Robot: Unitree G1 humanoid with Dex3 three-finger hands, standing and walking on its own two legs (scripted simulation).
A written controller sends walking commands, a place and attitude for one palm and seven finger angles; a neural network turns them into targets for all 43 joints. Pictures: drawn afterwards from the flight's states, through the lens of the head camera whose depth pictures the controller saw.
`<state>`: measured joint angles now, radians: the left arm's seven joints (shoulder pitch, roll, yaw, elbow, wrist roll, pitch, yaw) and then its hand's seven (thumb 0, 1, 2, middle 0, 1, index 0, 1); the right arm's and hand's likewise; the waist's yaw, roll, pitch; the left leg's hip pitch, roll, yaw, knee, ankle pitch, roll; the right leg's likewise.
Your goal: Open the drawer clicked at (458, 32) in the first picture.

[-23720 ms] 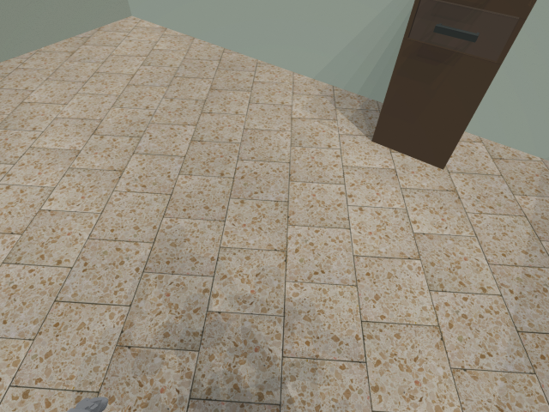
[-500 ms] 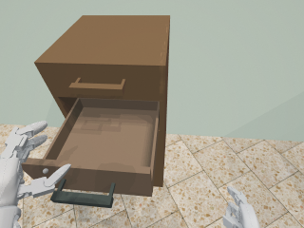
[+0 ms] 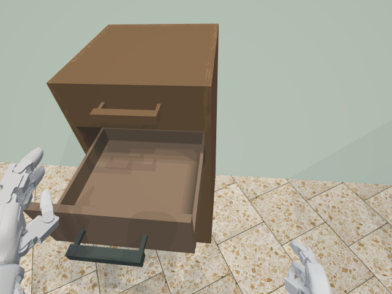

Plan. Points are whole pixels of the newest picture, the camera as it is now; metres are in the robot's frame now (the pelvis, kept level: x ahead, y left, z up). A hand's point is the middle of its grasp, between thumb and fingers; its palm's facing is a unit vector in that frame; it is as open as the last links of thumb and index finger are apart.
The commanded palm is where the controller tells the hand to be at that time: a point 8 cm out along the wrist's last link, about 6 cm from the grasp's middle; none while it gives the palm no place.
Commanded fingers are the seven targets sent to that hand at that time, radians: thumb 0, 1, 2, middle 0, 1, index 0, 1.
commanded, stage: step back with the hand held close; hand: left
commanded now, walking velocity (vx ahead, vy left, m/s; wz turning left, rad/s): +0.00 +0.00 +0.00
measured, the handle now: (109, 245) +0.23 +0.25 -0.07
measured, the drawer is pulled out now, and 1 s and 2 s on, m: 0.28 0.28 0.28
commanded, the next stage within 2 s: stop stepping back and stand still in 1.28 s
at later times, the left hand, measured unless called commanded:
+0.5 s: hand (31, 235) +0.15 +0.27 +0.15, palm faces +0.29 -0.80 -0.52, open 7.4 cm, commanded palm +0.09 +0.31 +0.17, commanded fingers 0.00 0.90 0.90 -0.20 -0.30 -0.20 -0.30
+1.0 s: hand out of the picture +0.09 +0.27 +0.16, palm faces +0.37 -0.80 -0.46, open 7.4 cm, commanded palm +0.03 +0.30 +0.17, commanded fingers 0.00 0.90 0.90 -0.20 -0.30 -0.20 -0.30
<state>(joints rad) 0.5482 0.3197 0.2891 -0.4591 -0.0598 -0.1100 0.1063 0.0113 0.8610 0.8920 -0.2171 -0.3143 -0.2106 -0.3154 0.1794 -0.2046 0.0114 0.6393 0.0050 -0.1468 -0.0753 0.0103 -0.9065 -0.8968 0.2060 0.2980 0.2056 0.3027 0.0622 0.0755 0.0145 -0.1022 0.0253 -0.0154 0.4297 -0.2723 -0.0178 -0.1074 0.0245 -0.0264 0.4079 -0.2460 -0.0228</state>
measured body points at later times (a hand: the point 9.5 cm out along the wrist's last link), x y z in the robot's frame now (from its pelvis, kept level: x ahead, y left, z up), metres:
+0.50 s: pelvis -0.04 +0.03 -0.01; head -0.01 +0.04 +0.44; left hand +0.13 +0.31 +0.18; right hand +0.13 -0.21 -0.08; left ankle -0.02 +0.13 -0.74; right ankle -0.01 -0.10 -0.74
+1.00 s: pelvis -0.11 +0.03 -0.01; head -0.08 +0.04 +0.43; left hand +0.07 +0.31 +0.18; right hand +0.05 -0.21 -0.09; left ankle -0.02 +0.13 -0.74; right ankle -0.14 -0.09 -0.73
